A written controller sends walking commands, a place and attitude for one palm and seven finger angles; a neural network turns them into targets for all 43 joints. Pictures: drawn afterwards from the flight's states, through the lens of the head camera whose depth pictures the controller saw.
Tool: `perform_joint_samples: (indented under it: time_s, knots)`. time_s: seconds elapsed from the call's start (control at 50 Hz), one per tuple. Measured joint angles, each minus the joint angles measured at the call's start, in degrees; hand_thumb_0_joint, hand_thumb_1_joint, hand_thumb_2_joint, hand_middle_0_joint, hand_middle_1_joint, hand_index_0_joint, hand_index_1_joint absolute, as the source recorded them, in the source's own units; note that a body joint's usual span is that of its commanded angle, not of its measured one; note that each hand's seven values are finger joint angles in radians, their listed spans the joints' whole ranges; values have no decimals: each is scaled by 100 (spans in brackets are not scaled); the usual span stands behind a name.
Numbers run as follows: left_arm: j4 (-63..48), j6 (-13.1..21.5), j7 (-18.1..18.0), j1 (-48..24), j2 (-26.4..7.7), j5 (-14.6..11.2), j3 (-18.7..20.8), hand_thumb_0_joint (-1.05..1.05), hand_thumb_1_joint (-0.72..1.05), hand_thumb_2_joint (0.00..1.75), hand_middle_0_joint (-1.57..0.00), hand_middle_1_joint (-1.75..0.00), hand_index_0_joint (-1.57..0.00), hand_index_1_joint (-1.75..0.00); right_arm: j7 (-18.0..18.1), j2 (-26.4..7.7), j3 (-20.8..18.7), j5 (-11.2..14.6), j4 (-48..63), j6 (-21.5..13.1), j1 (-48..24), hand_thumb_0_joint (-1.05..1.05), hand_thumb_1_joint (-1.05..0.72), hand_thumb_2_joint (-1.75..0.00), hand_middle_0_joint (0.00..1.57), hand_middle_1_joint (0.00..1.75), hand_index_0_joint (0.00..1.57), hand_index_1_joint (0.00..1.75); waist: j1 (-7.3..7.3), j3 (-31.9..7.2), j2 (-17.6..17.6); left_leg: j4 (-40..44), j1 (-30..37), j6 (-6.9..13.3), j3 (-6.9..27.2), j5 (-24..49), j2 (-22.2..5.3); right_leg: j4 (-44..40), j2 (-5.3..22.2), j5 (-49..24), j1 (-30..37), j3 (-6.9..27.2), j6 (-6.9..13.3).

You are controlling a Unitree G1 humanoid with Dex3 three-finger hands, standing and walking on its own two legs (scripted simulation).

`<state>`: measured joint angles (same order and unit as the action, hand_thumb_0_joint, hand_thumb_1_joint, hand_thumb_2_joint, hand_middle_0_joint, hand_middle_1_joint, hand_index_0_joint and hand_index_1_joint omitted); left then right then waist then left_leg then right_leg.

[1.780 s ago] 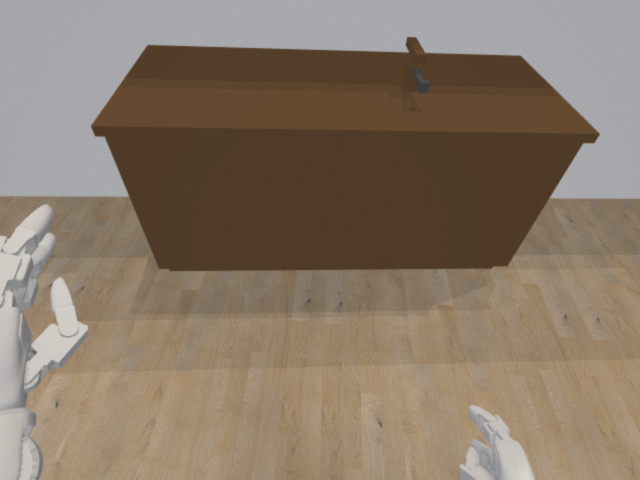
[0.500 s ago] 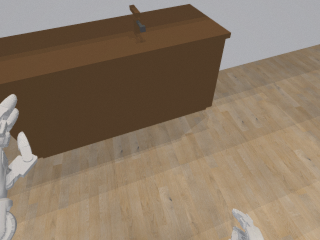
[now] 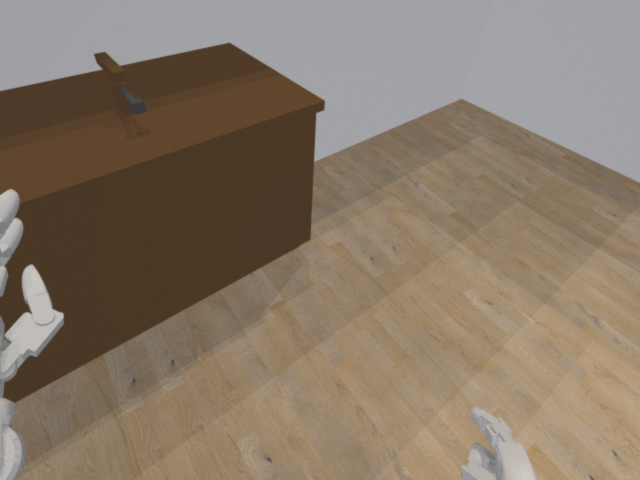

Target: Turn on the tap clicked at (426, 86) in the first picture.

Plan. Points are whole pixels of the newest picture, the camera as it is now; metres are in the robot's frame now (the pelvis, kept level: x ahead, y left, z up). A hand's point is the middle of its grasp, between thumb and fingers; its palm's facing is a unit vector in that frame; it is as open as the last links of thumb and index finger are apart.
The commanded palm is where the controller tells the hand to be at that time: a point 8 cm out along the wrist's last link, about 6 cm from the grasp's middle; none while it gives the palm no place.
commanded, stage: walk to a spot facing it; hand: left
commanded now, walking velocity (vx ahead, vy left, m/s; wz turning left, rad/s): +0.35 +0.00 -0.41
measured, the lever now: (137, 106) +0.90 +0.49 +0.01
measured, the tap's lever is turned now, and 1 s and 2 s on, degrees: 0 0 0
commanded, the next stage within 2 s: turn to face it in 0.62 s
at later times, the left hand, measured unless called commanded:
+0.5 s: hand (254, 197) +0.40 +0.11 +0.17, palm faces +0.20 -0.85 -0.48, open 7.4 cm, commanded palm +0.34 +0.18 +0.19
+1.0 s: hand (254, 130) +0.49 +0.13 +0.21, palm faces +0.33 -0.82 -0.46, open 7.4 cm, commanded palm +0.44 +0.19 +0.19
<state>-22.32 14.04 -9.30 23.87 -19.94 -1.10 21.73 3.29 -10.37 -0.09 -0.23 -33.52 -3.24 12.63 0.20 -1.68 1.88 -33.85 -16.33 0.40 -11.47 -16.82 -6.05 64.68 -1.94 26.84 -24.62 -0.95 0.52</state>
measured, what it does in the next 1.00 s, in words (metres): walks ahead: right foot, then left foot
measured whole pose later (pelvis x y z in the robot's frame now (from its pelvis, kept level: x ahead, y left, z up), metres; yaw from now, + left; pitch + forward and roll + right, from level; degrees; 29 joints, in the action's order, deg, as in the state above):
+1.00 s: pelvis +0.27 -0.09 +0.00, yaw -2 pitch +0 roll -3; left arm -39.4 12.6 -8.6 29.8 -24.1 -2.8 23.1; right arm 0.7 -5.5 2.3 0.0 -32.5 -4.8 11.2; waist 0.1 5.4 -2.2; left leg -34.1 -21.3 -0.1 -2.2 -12.5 -5.2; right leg 43.3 2.1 25.0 -21.4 -5.9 -3.6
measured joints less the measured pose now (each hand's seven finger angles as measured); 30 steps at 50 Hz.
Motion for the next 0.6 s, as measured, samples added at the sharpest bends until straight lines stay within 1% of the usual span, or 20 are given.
perform_joint_samples:
  time_s: [0.04,0.08,0.12,0.18,0.22,0.26,0.28,0.3,0.32,0.34,0.36,0.38,0.42,0.44,0.48,0.52,0.56,0.6]
  knots:
    - [-32,-134,32,-122,95,57,-167,2,89,90,-21,-30,-21,-30,-44,150,116,-5,-15,-70,29,1,-91,-90,20,30,20,30,-17,70,-69,172,185,-52,-38,18,-99,361,190,-253,-373,-207,-59]
    - [-297,-183,61,-107,130,102,-287,2,89,90,-21,-30,-21,-30,-87,281,222,-24,-27,-136,59,1,-91,-90,20,30,20,30,-60,177,-103,337,370,-117,-132,18,-203,218,389,-523,-627,-341,-113]
    - [-602,-152,83,1,95,143,-326,2,89,90,-21,-30,-21,-30,-129,381,287,-54,-33,-191,99,1,-91,-90,20,30,21,30,-74,279,-149,477,536,-188,-229,-3,-308,-229,550,-727,-744,-462,-156]
    - [-832,-49,104,162,-97,179,-191,2,89,90,-21,-30,-21,-30,-156,452,309,-87,-62,-225,170,1,-91,-90,21,30,21,30,-79,386,-272,623,758,-323,-367,-78,-476,-1161,671,-884,-667,-670,-193]
    - [-796,6,106,215,-252,160,-23,2,89,90,-21,-30,-21,-30,-164,443,281,-96,-82,-225,213,1,-90,-90,21,30,21,30,-69,429,-385,611,861,-439,-435,-186,-607,-1821,650,-919,-471,-817,-176]
    - [-694,0,100,227,-411,118,143,2,89,90,-21,-30,-21,-30,-158,389,237,-73,-75,-201,253,1,-90,-90,21,30,21,30,-55,459,-498,347,873,-549,-462,-421,-775,-2522,542,-1023,-140,-989,-133]
    - [-661,-35,96,207,-515,100,212,2,89,90,-21,-30,-21,-30,-156,359,209,-42,-59,-188,277,1,-90,-90,21,30,21,30,-34,470,-510,24,794,-533,-433,-610,-853,-2873,477,-1124,85,-1048,-92]
    - [-649,-75,91,149,-633,103,269,2,89,90,-21,-30,-21,-30,-162,335,177,-4,-51,-170,286,1,-90,-90,21,30,21,30,-5,480,-445,-525,589,-432,-370,-791,-901,-3091,463,-1408,241,-1017,68]
    - [-615,-91,94,31,-588,120,260,2,89,90,-21,-30,-21,-30,-169,240,132,24,-120,-117,180,1,-90,-90,21,30,21,30,-25,555,-479,-1335,278,-312,-96,-980,-910,-2831,432,-1423,157,-1004,215]
    - [-583,-97,93,-56,-464,111,216,2,89,90,-21,-30,-21,-30,-174,119,89,36,-220,-36,23,1,-90,-90,21,30,21,30,-20,650,-514,-2215,-71,-229,270,-1156,-782,-2563,408,-1236,107,-978,294]
    - [-563,-111,97,-90,-318,87,152,2,89,90,-21,-30,-21,-30,-183,-4,42,37,-304,36,-121,1,-90,-90,21,30,21,30,-4,723,-538,-2963,-399,-180,551,-1234,-614,-2432,384,-1052,124,-942,325]
    - [-566,-133,105,-61,-191,60,85,2,89,90,-21,-30,-21,-30,-197,-113,-7,45,-356,91,-229,1,-91,-90,21,30,21,30,22,762,-544,-3529,-698,-164,729,-1199,-460,-2408,362,-926,180,-903,329]
    - [-669,-158,123,153,-33,36,-22,2,89,90,-21,-30,-22,-30,-214,-285,-91,63,-371,178,-361,2,-91,-90,20,30,21,30,108,779,-527,-4195,-1246,-190,892,-932,-277,-2543,317,-847,360,-855,292]
    - [-759,-152,135,299,-13,38,-48,2,89,90,-21,-30,-22,-30,-205,-343,-125,68,-355,214,-395,2,-91,-90,20,30,21,30,149,764,-500,-4300,-1480,-207,915,-808,-246,-2652,293,-854,462,-842,272]
    - [-982,-114,146,553,-61,29,-53,2,88,90,-21,-30,-22,-31,-160,-410,-185,63,-298,261,-403,2,-91,-90,20,30,20,30,194,721,-408,-4040,-1810,-234,907,-602,-248,-2895,254,-864,680,-820,288]
    - [-1199,-52,133,706,-185,9,24,2,88,90,-22,-30,-22,-31,-119,-429,-233,51,-213,272,-337,2,-91,-90,20,30,20,30,184,655,-268,-3229,-1899,-223,825,-388,-288,-3124,244,-862,890,-789,288]
    - [-1372,9,88,751,-326,-19,143,2,88,90,-22,-30,-22,-31,-78,-432,-264,40,-127,257,-231,1,-91,-90,20,30,20,30,151,590,-133,-2255,-1786,-186,708,-194,-299,-3283,261,-815,1105,-769,260]
    - [-1424,74,25,697,-417,-38,233,2,88,90,-22,-30,-22,-31,-42,-433,-286,32,-62,223,-105,1,-91,-90,20,30,20,30,102,506,-42,-1440,-1563,-141,565,11,-252,-3355,294,-702,1316,-765,206]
